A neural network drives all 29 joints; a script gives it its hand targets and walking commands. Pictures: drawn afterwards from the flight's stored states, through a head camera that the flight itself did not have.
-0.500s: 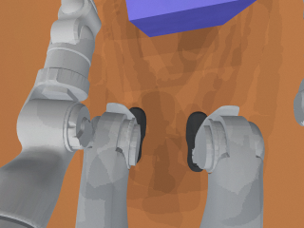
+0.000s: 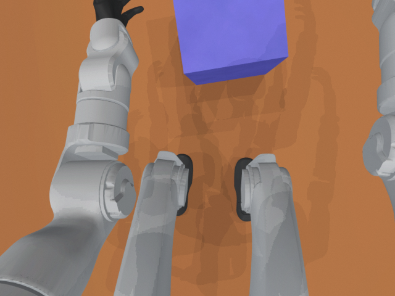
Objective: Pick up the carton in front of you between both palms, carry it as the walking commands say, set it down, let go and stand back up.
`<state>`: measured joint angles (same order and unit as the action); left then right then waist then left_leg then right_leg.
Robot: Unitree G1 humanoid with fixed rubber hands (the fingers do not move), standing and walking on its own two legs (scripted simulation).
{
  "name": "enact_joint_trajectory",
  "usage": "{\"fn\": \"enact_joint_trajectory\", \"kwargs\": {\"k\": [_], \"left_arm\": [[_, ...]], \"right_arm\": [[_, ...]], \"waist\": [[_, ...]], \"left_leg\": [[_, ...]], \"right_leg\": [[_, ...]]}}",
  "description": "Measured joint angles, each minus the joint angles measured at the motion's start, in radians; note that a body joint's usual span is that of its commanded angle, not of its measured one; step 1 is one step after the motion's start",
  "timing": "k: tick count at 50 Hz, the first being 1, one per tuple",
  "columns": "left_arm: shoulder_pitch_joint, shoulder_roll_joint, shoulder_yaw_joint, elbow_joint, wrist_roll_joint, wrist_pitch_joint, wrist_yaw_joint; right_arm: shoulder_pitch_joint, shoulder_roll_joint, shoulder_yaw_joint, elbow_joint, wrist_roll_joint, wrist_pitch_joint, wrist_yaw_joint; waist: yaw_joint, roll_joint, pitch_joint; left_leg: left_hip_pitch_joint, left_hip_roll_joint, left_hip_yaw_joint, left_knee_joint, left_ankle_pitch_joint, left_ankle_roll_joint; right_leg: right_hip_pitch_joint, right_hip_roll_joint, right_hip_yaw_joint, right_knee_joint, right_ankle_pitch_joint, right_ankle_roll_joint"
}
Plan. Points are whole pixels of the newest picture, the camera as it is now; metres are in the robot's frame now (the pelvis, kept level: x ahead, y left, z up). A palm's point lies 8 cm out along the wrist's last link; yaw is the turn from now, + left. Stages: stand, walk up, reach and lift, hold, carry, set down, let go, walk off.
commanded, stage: set down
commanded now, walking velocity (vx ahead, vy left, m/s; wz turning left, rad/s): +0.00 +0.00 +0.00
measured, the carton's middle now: (227, 32) +0.58 -0.04 -0.37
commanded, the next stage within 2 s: let go in 0.44 s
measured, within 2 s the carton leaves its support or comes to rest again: neither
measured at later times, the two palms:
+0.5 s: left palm out of the picture +0.53 +0.14 +0.04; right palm out of the picture +0.57 -0.26 +0.04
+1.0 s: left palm out of the picture +0.40 +0.20 +0.14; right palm out of the picture +0.41 -0.25 +0.14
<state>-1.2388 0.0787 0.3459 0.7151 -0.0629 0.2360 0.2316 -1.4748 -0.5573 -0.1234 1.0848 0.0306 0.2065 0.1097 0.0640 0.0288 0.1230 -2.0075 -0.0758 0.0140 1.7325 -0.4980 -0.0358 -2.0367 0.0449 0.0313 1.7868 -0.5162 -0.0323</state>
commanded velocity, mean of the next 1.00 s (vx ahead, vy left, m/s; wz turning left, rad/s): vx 0.00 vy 0.00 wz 0.00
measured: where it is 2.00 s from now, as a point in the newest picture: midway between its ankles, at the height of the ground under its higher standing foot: (212, 197)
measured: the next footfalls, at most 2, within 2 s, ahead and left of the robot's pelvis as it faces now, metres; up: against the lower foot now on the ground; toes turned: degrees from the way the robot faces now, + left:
none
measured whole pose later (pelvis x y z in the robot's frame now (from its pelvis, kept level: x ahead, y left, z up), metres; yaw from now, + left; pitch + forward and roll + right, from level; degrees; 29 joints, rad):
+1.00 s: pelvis +0.09 +0.01 +0.24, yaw -5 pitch +28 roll +0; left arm -0.27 0.15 0.13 0.54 0.02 0.06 -0.04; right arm -0.41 -0.25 -0.20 0.67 -0.04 0.05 0.04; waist 0.05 0.02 -0.05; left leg -0.95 -0.04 -0.04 0.74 -0.29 0.00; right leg -0.95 0.06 0.06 0.74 -0.28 -0.01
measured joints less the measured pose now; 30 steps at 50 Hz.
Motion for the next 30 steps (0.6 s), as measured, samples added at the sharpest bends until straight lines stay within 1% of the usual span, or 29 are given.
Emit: {"fn": "enact_joint_trajectory", "kwargs": {"k": [9,21,26,30], "left_arm": [[0.066,-0.010,0.009,-0.065,0.017,0.025,-0.012],[0.155,-0.033,0.038,-0.085,0.069,0.008,-0.049],[0.195,-0.039,0.047,-0.082,0.104,-0.007,-0.074],[0.273,-0.041,0.031,-0.095,0.145,-0.030,-0.107]], "right_arm": [[0.047,0.022,-0.030,-0.051,-0.029,0.031,0.014],[0.117,0.068,-0.094,-0.050,-0.084,0.011,0.028],[0.153,0.097,-0.136,-0.043,-0.125,-0.006,0.027],[0.243,0.145,-0.173,-0.087,-0.165,-0.020,0.006]], "waist": [[0.004,-0.015,-0.052],[0.009,-0.026,-0.098],[0.007,-0.027,-0.108],[-0.004,-0.027,-0.127]], "left_leg": [[0.123,0.008,-0.011,-0.190,0.043,-0.004],[0.339,0.020,-0.030,-0.480,0.125,-0.006],[0.428,0.026,-0.038,-0.594,0.161,-0.005],[0.497,0.033,-0.045,-0.674,0.182,-0.003]], "right_leg": [[0.118,0.011,0.008,-0.188,0.047,-0.003],[0.333,0.019,0.014,-0.479,0.130,-0.006],[0.424,0.022,0.015,-0.597,0.168,-0.007],[0.497,0.026,0.014,-0.685,0.193,-0.006]]}}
